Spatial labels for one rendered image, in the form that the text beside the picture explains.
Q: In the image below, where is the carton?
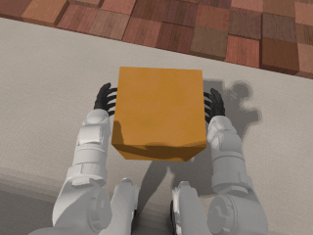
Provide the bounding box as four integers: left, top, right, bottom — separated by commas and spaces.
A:
111, 67, 206, 162

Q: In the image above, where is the robot right forearm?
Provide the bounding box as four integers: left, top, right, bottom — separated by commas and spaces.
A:
206, 116, 268, 223

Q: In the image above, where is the right robot hand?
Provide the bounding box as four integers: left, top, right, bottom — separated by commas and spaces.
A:
203, 88, 225, 124

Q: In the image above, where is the robot left forearm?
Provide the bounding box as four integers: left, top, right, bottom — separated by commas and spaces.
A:
52, 109, 112, 226

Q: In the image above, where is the left robot hand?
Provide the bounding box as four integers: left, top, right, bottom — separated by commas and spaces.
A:
93, 82, 117, 117

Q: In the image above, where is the right robot shin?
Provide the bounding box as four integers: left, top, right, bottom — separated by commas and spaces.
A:
174, 181, 198, 235

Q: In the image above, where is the robot left upper arm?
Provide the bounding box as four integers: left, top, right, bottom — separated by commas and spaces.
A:
27, 186, 112, 235

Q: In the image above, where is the robot right upper arm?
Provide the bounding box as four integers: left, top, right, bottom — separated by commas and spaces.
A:
206, 194, 268, 235

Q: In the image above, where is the right robot foot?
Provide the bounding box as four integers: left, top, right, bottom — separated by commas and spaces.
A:
170, 200, 182, 235

